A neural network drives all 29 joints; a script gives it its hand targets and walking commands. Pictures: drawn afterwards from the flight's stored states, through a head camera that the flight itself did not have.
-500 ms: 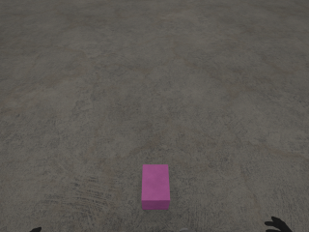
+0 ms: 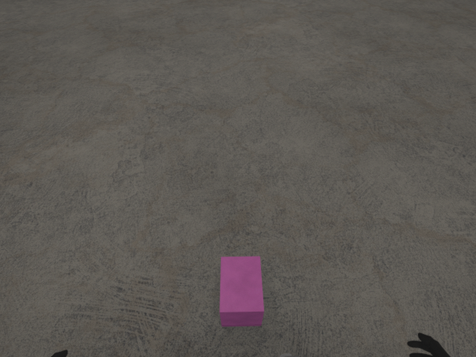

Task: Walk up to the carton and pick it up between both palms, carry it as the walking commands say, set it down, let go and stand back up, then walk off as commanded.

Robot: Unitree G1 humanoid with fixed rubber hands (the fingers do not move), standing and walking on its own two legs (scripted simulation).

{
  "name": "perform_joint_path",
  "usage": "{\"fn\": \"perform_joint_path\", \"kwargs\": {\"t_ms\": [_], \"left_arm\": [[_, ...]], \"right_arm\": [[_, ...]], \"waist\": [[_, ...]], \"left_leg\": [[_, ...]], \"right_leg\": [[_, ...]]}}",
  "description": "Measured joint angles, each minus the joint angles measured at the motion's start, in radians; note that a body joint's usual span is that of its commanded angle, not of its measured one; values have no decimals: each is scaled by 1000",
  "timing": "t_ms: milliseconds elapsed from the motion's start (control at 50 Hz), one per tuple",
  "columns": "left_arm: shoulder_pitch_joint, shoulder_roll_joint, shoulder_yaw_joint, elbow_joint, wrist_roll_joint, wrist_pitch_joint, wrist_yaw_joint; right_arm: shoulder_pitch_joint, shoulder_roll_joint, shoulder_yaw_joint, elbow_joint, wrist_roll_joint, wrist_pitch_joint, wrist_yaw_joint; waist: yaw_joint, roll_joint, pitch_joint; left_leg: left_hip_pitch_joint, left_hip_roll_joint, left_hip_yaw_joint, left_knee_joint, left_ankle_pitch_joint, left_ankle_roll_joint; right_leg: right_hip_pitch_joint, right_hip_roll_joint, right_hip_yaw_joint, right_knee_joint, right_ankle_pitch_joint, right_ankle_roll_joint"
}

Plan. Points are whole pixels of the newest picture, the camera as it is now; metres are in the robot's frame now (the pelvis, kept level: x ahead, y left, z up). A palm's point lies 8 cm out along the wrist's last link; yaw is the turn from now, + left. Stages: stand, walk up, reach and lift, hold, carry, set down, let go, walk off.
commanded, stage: walk up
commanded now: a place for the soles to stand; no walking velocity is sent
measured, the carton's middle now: (241, 291) +0.48 +0.00 -0.64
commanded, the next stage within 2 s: reach and lift in 0.12 s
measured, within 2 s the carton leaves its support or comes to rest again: neither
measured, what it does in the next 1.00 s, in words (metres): stands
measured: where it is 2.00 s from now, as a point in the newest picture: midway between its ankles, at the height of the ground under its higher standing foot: outside the picture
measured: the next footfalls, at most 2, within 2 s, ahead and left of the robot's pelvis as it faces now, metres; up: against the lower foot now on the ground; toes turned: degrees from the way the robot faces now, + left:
none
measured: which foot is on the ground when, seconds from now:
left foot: down 0.00-1.00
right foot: down 0.00-1.00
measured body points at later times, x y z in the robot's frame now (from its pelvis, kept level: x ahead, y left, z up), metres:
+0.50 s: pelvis +0.01 +0.01 +0.00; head +0.09 -0.01 +0.44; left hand +0.20 +0.27 -0.10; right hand +0.18 -0.29 -0.10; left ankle +0.02 +0.12 -0.69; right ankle +0.06 -0.15 -0.69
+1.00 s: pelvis +0.02 -0.01 -0.02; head +0.21 -0.02 +0.39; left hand +0.32 +0.23 -0.13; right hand +0.31 -0.27 -0.13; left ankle +0.02 +0.12 -0.69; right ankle +0.06 -0.15 -0.69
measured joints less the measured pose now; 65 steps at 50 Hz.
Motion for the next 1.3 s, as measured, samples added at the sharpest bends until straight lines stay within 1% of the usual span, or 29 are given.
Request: {"fn": "perform_joint_path", "kwargs": {"t_ms": [160, 220, 260, 300, 340, 460, 600, 760, 880, 980, 1040, 1160, 1240, 1300], "left_arm": [[-1, -5, 5, -8, 0, 11, -8], [-39, -60, 56, -86, 21, 82, -45], [-82, -104, 69, -126, 34, 113, -54], [-119, -140, 71, -157, 39, 133, -56], [-150, -164, 72, -176, 40, 148, -55], [-195, -187, 72, -180, 41, 167, -43], [-222, -204, 72, -183, 41, 164, -11], [-367, -194, 72, -184, 41, 140, 19], [-441, -190, 72, -163, 41, 121, 9], [-486, -190, 79, -148, 41, 112, -2], [-545, -189, 86, -148, 37, 115, -5], [-729, -192, 110, -132, 29, 165, 1], [-870, -189, 128, -87, 26, 202, -1], [-958, -190, 152, -64, 26, 210, 3]], "right_arm": [[0, 0, 0, -8, 0, 2, 1], [0, 9, -13, -121, -2, 11, 17], [0, 11, -17, -169, -8, 22, 29], [0, 16, -18, -193, -11, 39, 38], [0, 26, -20, -207, -12, 53, 41], [0, 61, -22, -246, -13, 62, 42], [-45, 86, -22, -266, -13, 63, 40], [-187, 110, -22, -267, -13, 63, 8], [-252, 118, -22, -263, -11, 59, -20], [-292, 132, -22, -258, -3, 56, -27], [-344, 142, -22, -255, 7, 56, -30], [-538, 148, -22, -215, 16, 79, -44], [-693, 150, -24, -176, 16, 117, -62], [-790, 157, -40, -152, 16, 127, -75]], "waist": [[-1, 0, 2], [-1, 6, 37], [-1, 13, 64], [-2, 17, 82], [-5, 17, 97], [-11, 17, 113], [-11, 17, 100], [-2, -9, -11], [-1, -20, -127], [-1, -20, -177], [1, -25, -179], [11, -34, -170], [12, -42, -148], [12, -45, -141]], "left_leg": [[0, 0, 0, -1, 0, -1], [-3, -5, -3, -1, 7, -7], [-4, -10, -4, -1, 10, -8], [-5, -14, -4, -1, 11, -8], [-5, -16, -5, -1, 9, -8], [-29, -17, -5, -1, 1, -8], [-127, -17, -5, -1, 2, -8], [-328, -21, -7, 7, 15, -15], [-481, -24, -12, 7, 35, -22], [-594, -29, -20, 7, 57, -23], [-655, -32, -21, 8, 77, -24], [-760, -33, -23, 11, 117, -26], [-815, -34, -25, 11, 138, -27], [-860, -34, -25, 11, 149, -28]], "right_leg": [[0, 0, 0, 0, 0, 7], [-1, -5, -1, 0, 0, 7], [-1, -10, -1, 0, 0, 7], [0, -13, -1, 0, 0, 9], [0, -16, -1, 0, 0, 15], [-24, -17, -1, 0, -7, 23], [-122, -17, -1, 2, -7, 23], [-335, -19, -1, 36, -7, 16], [-494, -19, -1, 50, 3, 11], [-606, -19, -1, 50, 26, 11], [-666, -21, -1, 50, 46, 11], [-769, -21, -1, 50, 86, 11], [-823, -21, -1, 51, 106, 11], [-869, -21, -1, 51, 117, 11]]}}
